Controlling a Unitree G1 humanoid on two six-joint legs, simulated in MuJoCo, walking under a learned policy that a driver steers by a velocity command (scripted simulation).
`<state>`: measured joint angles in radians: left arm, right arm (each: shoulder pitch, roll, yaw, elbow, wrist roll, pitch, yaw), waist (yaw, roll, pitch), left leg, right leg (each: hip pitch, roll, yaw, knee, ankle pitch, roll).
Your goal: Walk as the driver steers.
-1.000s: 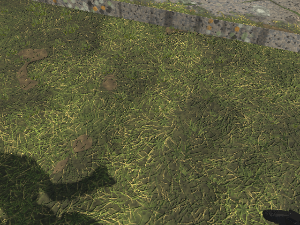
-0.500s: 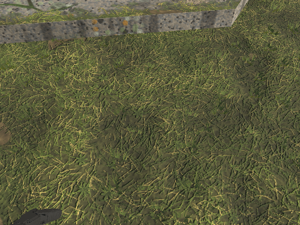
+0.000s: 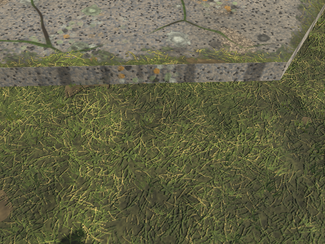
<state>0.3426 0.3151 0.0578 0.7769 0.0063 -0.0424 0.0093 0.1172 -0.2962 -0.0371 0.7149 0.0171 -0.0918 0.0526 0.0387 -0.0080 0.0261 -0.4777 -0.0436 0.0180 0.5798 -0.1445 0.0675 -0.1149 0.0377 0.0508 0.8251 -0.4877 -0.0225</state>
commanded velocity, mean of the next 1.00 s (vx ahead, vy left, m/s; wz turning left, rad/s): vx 0.50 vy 0.00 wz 0.49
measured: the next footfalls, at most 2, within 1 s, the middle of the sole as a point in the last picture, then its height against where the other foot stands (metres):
right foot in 0.44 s outside the picture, level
left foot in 0.96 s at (104, 210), level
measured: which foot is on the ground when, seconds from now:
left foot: down 0.00-0.46, up 0.48-0.94, down 0.96-1.00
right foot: up 0.00-0.42, down 0.44-0.96, up 0.98-1.00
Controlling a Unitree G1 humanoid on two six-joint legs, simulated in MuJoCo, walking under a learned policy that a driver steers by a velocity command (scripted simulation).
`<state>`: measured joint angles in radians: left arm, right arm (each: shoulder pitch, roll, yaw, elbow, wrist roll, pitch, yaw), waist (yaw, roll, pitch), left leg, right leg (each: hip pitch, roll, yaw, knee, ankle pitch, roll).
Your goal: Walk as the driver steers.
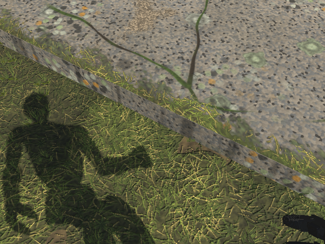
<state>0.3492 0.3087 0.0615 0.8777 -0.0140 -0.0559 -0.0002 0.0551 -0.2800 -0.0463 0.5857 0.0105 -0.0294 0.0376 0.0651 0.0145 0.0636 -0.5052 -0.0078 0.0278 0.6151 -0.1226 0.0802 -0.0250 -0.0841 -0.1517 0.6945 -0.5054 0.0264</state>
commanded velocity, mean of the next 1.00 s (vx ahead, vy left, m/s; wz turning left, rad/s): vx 0.50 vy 0.00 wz -0.41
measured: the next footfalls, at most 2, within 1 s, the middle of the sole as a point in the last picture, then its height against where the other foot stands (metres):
right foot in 0.48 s outside the picture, level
left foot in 0.96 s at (190, 179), level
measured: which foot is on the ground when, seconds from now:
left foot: down 0.00-0.50, up 0.52-0.94, down 0.96-1.00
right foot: up 0.00-0.46, down 0.48-0.98, up 1.00-1.00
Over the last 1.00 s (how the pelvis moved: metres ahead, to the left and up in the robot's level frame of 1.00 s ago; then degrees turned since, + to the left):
0.51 0.13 0.00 33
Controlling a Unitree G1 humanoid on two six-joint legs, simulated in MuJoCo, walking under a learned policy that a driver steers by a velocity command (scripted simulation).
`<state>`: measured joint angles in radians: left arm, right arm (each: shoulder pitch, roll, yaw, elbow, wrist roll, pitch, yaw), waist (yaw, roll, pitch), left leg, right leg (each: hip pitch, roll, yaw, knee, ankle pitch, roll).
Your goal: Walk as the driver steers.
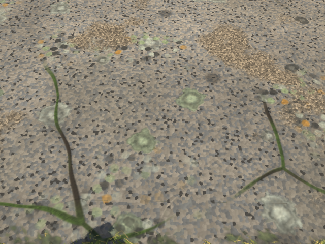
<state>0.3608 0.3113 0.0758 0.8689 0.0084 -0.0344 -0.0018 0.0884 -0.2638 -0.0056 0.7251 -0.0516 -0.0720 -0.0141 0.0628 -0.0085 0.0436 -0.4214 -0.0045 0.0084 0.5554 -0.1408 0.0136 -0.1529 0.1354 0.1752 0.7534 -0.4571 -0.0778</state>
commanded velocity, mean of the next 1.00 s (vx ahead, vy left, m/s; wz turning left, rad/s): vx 0.50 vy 0.00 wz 0.05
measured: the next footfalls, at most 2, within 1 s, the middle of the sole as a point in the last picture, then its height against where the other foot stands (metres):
right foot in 0.52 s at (237, 237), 0.13 m higher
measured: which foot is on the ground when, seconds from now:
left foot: down 0.00-0.54, up 0.56-1.00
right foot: up 0.00-0.50, down 0.52-1.00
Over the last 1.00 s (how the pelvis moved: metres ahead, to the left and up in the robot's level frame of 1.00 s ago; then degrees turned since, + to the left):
0.54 -0.08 0.01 -31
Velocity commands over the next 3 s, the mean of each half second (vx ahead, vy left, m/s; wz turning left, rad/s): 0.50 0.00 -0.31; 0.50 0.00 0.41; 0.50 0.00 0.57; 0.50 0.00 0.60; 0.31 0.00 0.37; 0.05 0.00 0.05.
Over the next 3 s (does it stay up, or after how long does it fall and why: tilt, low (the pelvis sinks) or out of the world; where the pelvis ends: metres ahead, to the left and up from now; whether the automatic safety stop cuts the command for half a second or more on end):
stays up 1.25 0.19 0.14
